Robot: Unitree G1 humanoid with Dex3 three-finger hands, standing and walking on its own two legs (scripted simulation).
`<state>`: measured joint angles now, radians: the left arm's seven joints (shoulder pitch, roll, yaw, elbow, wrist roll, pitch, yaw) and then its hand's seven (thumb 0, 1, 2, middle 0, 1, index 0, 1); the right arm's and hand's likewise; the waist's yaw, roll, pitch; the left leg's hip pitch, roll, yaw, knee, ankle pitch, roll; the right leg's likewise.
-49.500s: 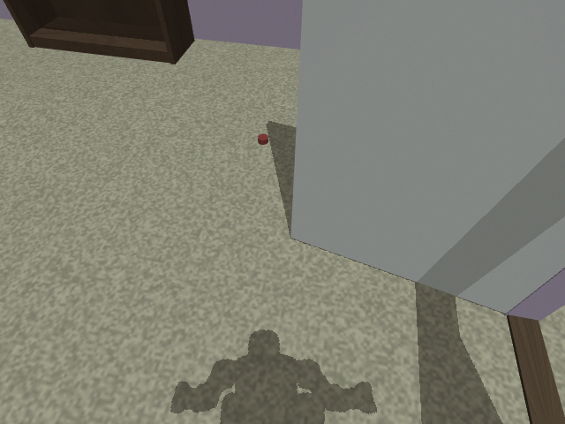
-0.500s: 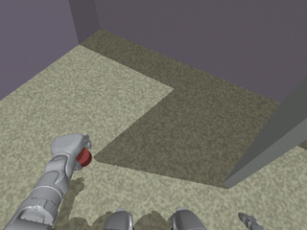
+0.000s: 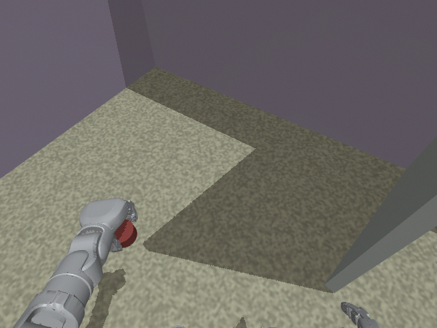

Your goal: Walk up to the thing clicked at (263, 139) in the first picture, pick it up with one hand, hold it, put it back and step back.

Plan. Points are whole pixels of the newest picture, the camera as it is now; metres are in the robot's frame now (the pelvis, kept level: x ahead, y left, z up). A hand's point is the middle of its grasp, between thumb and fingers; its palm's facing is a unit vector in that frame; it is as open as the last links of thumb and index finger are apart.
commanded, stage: hold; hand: left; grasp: from above
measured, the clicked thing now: (122, 233) +0.34 +0.22 -0.11
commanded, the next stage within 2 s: crouch in 1.66 s
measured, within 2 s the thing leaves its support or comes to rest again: neither
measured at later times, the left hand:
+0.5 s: hand (109, 235) +0.30 +0.22 -0.03, palm faces -0.43 -0.06 -0.90, open 8.0 cm
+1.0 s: hand (110, 236) +0.29 +0.21 -0.01, palm faces -0.43 -0.07 -0.90, open 8.0 cm
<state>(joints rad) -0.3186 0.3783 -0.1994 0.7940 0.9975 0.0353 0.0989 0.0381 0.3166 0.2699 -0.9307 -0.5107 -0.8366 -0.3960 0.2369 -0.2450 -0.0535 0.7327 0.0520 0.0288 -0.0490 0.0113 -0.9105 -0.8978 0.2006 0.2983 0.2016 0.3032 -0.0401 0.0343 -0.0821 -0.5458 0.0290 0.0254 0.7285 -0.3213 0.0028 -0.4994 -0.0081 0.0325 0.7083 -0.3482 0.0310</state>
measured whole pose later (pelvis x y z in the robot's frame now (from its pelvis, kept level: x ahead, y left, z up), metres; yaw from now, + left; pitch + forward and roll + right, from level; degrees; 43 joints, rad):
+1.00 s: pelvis -0.01 -0.01 +0.02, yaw +0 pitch +2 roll +0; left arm -0.23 0.39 -0.22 0.58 0.98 0.04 -0.03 0.04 0.33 0.27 -0.92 -0.52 -0.83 -0.40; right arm 0.19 -0.25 -0.03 0.67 0.08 0.06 -0.06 0.01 -0.92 -0.90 0.20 0.30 0.20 0.30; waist 0.00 0.05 -0.02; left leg -0.33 0.02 0.04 0.52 -0.22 -0.01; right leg -0.31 -0.01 0.04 0.54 -0.27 0.02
